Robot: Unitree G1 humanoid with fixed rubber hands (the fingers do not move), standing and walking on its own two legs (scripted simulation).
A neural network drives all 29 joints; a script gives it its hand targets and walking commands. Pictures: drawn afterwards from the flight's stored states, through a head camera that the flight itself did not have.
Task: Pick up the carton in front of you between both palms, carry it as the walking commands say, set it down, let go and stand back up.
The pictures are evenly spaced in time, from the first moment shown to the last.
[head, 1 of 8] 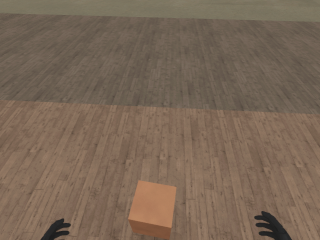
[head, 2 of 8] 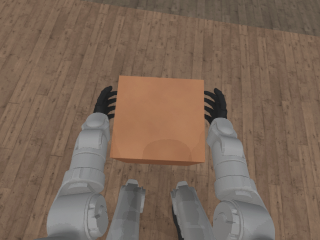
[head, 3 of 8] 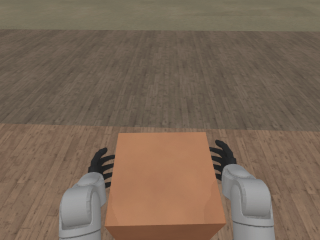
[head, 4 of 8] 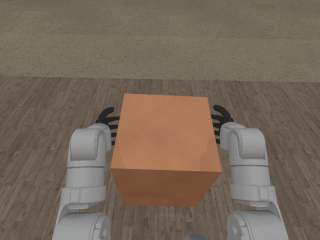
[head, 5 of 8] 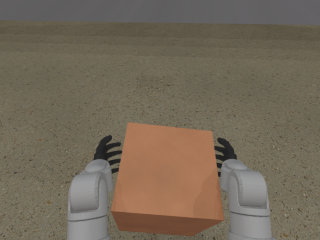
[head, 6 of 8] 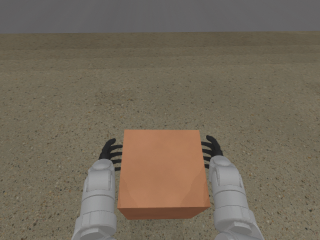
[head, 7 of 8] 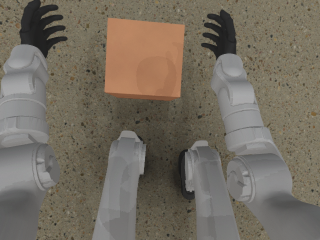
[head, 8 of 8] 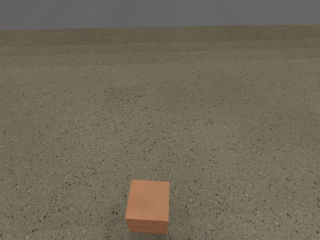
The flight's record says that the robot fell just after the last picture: no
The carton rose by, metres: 0.68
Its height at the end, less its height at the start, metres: -0.24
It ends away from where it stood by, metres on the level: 5.00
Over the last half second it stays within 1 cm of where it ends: yes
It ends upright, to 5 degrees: yes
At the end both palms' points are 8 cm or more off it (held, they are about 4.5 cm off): yes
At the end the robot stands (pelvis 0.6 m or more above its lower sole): yes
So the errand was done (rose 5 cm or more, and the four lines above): yes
